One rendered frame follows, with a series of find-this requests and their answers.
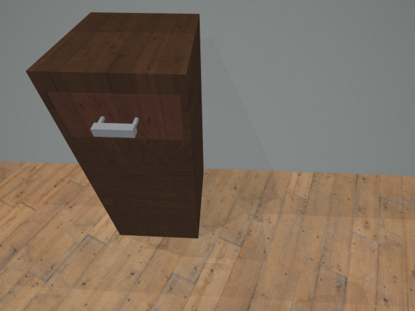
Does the handle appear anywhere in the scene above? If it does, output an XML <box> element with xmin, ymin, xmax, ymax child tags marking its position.
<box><xmin>90</xmin><ymin>117</ymin><xmax>139</xmax><ymax>138</ymax></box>

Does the cabinet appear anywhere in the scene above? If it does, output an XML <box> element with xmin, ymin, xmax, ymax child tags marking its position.
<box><xmin>26</xmin><ymin>12</ymin><xmax>204</xmax><ymax>238</ymax></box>

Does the drawer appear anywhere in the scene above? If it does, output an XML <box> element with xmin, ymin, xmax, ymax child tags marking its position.
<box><xmin>48</xmin><ymin>92</ymin><xmax>184</xmax><ymax>140</ymax></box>

